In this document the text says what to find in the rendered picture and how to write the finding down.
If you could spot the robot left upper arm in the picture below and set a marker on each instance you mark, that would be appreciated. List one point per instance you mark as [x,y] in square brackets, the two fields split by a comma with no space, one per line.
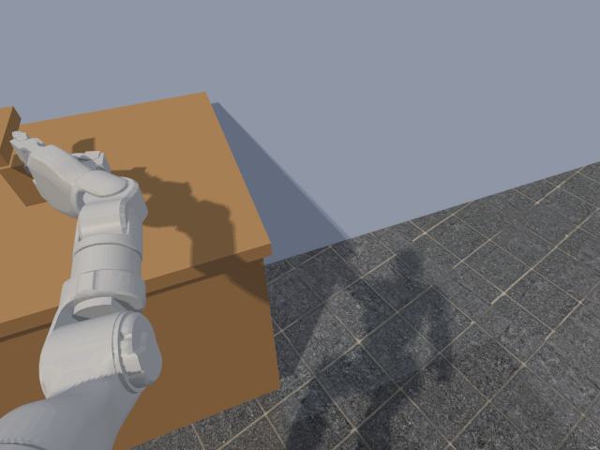
[93,373]

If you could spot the left robot forearm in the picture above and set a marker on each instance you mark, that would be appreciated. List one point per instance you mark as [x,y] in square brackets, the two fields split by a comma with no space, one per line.
[108,251]

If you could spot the robot left hand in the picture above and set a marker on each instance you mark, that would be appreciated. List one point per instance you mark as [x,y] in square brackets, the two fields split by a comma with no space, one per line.
[55,171]

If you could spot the counter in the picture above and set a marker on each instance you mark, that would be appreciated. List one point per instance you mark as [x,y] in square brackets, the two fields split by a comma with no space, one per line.
[203,245]

